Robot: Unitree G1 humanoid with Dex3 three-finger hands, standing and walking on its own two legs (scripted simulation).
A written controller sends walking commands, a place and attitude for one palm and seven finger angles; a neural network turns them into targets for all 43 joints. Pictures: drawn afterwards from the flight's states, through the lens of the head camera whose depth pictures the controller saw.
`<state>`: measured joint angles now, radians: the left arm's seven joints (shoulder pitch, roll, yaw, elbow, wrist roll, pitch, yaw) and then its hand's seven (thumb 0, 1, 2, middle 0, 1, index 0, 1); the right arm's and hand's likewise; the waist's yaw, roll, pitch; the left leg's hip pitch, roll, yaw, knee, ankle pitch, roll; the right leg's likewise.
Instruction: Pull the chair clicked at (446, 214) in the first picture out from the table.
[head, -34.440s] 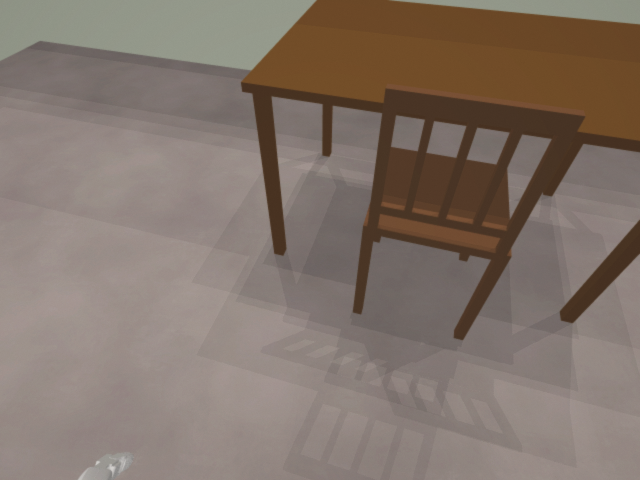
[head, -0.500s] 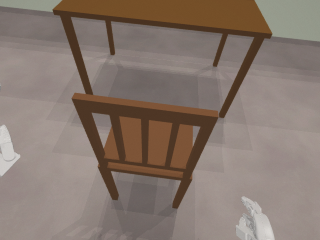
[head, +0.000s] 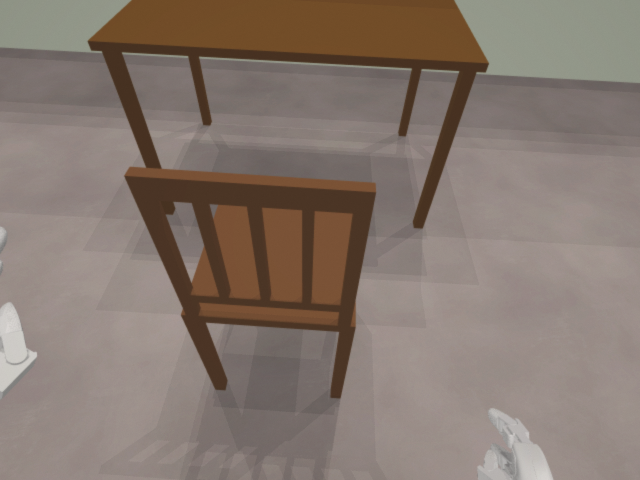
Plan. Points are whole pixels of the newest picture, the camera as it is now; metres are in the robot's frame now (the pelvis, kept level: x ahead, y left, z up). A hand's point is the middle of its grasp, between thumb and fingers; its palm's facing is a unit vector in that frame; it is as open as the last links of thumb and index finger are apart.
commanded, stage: stop stepping back and stand still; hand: left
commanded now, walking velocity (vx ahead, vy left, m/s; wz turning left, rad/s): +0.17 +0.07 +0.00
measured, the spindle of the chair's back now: (260, 256) +0.51 +0.12 -0.09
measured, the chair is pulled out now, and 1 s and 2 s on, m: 0.58 0.58 0.58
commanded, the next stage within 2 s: let the arm hang, fingers relaxed in 0.52 s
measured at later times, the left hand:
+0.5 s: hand out of the picture +0.15 +0.27 +0.15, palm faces +0.47 -0.79 -0.39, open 7.4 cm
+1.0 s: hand out of the picture +0.03 +0.19 -0.18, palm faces +0.11 -0.98 -0.15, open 6.8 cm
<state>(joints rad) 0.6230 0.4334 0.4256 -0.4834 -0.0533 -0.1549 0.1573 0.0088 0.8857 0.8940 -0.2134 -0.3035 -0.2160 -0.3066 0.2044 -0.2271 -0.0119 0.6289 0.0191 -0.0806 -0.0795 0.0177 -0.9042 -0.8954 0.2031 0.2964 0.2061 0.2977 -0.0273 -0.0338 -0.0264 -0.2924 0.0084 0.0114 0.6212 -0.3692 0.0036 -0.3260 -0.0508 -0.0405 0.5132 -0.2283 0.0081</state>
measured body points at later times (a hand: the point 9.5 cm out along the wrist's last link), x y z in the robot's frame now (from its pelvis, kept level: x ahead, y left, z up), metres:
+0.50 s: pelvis -0.04 +0.01 +0.00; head -0.07 +0.02 +0.45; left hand +0.12 +0.31 +0.17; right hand +0.11 -0.21 -0.09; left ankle -0.03 +0.13 -0.74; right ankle +0.02 -0.12 -0.74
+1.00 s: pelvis -0.03 +0.01 +0.00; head -0.01 +0.04 +0.44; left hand +0.02 +0.24 -0.16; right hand +0.02 -0.22 -0.14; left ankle -0.03 +0.13 -0.74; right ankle +0.02 -0.12 -0.74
